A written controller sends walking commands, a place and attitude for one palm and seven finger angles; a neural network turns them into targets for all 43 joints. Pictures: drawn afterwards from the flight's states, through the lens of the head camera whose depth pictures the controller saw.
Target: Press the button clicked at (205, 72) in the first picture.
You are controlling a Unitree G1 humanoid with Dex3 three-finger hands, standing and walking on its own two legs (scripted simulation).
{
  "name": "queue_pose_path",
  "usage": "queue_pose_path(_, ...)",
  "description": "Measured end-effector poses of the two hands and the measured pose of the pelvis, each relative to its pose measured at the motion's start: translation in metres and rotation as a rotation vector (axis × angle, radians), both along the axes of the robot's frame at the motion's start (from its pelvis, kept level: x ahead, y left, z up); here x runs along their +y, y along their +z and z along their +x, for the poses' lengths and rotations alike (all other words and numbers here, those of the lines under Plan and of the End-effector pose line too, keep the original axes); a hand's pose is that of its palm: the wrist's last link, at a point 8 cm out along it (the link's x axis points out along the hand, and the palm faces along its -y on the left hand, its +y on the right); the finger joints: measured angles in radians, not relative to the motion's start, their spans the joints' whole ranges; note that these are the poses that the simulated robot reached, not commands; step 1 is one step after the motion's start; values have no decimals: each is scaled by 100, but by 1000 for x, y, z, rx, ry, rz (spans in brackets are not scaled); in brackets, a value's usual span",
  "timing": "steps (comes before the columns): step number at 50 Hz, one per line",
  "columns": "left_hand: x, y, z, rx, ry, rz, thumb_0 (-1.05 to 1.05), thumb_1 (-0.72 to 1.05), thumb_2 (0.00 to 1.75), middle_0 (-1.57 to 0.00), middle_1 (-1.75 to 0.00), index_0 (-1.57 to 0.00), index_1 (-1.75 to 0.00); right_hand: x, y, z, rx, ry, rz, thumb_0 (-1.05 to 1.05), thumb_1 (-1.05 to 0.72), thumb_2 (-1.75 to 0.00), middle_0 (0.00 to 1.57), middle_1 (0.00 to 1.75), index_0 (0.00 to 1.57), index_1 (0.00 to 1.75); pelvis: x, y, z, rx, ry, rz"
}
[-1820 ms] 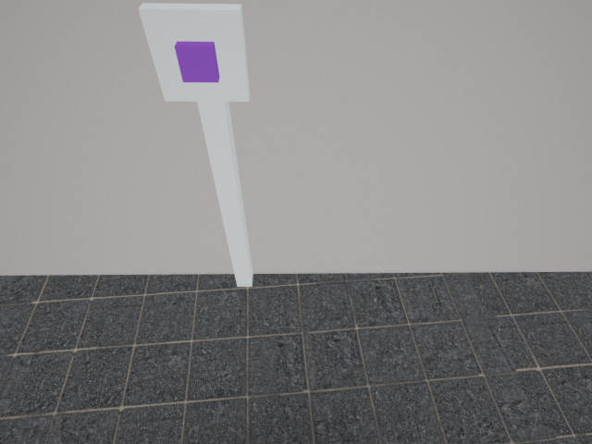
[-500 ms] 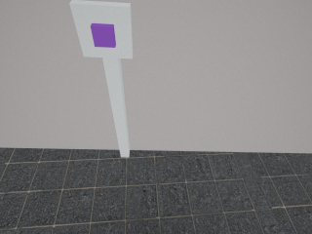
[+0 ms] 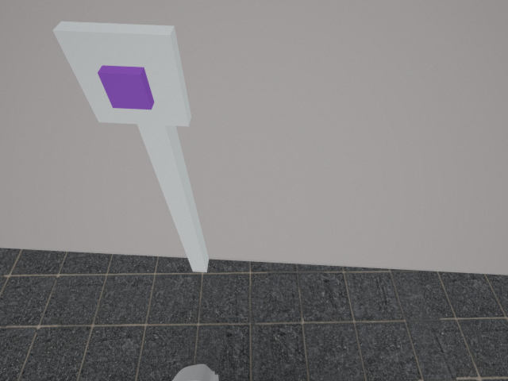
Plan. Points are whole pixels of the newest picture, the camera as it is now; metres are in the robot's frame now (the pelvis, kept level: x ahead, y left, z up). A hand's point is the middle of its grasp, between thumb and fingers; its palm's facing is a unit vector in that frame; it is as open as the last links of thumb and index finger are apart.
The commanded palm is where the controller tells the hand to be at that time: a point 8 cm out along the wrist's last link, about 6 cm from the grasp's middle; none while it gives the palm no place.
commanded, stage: come to a stop and stand still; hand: left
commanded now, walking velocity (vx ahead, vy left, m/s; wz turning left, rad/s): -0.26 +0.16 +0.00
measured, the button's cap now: (128, 87) +0.55 +0.24 +0.15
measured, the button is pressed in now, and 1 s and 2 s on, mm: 0 0 0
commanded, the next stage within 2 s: look again from close up in 1.00 s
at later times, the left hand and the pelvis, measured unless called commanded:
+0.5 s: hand out of the picture +0.06 +0.19 -0.16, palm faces +0.06 -0.95 -0.32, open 7.4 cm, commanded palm none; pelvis +0.03 -0.02 -0.01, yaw +0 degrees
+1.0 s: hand out of the picture +0.02 +0.19 -0.18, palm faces +0.05 -0.98 -0.18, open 7.3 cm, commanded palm none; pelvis +0.01 +0.01 +0.00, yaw +0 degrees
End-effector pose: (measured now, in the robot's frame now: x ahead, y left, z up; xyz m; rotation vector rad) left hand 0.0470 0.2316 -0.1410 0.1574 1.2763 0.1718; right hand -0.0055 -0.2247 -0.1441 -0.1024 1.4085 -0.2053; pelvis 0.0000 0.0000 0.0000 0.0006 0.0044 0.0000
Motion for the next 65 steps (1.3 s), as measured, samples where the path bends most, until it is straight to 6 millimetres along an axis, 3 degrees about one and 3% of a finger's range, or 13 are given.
queue_pose_path(4, -3, -5, -10, 75, 27, -30, -1, 95, 90, -20, -30, -21, -30, -2, 6, 75, -126, 61, -29, 1, -91, -90, 19, 30, 20, 30, 5, 0, 21, -2, -11, -11)
queue_pose_path(7, -1, -14, -16, 130, 55, -46, 0, 93, 90, -20, -30, -21, -30, 5, 4, 117, -193, 92, -41, 0, -91, -90, 19, 30, 20, 30, 12, -6, 37, -13, -13, -26)
queue_pose_path(11, 1, -17, -15, 166, 76, -37, 0, 92, 90, -20, -30, -21, -30, 17, 4, 148, -220, 128, -28, 0, -91, -90, 19, 30, 20, 30, 14, -8, 47, -15, -17, 8)
queue_pose_path(14, 4, -10, -10, 168, 79, -13, 0, 92, 90, -20, -30, -20, -30, 22, 0, 155, -224, 136, -1, 0, -91, -90, 20, 30, 20, 30, 10, -6, 45, -18, -13, 15)
queue_pose_path(18, 8, 3, -1, 129, 68, 48, 0, 91, 90, -20, -30, -20, -30, 16, -10, 146, -209, 116, 37, 0, -91, -90, 20, 30, 20, 30, -1, -5, 37, -23, -13, 12)
queue_pose_path(22, 8, 7, 3, 79, 38, 106, 0, 91, 90, -20, -30, -20, -30, -6, -21, 128, -181, 73, 52, 0, -91, -90, 20, 30, 21, 30, -16, -12, 31, -33, -9, 25)
queue_pose_path(27, -2, 14, 7, 48, 25, 95, 0, 91, 90, -19, -30, -20, -29, -31, -14, 92, -98, 43, 23, 1, -91, -90, 20, 30, 20, 30, -22, -4, 24, -34, 1, 26)
queue_pose_path(32, -12, 12, 8, 17, 15, 45, 0, 91, 90, -20, -30, -21, -30, -42, -1, 57, -38, 38, -17, 1, -91, -90, 20, 30, 20, 30, -22, 3, 16, -25, 4, 35)
queue_pose_path(37, -10, -2, -1, 15, 29, -9, 0, 90, 90, -20, -30, -21, -30, -36, 2, 29, -17, 51, -56, 1, -91, -90, 20, 30, 20, 30, -10, -2, 6, -22, 19, 2)
queue_pose_path(45, 5, -8, -23, 55, 39, -47, 0, 91, 90, -20, -30, -21, -30, 5, 8, -6, 27, 60, -23, 1, -91, -90, 20, 30, 20, 30, 5, 2, 0, -40, 11, -3)
queue_pose_path(55, 2, -3, -44, 156, 47, -26, 0, 91, 90, -19, -30, -20, -29, 36, -2, -14, 71, 21, 68, 1, -91, -90, 20, 30, 20, 30, 3, 3, 17, -35, 10, 2)
queue_pose_path(61, -10, -2, -51, 190, 23, -8, 0, 91, 90, -19, -30, -20, -29, 30, -15, 8, 12, 35, 77, 1, -91, -90, 20, 30, 20, 30, 4, -5, 25, -10, -5, -7)
queue_pose_path(65, -15, -3, -43, 170, 29, -6, 0, 91, 90, -20, -30, -20, -30, 24, -21, 25, -32, 46, 68, 1, -91, -90, 20, 30, 20, 30, 4, -7, 33, -21, -4, -2)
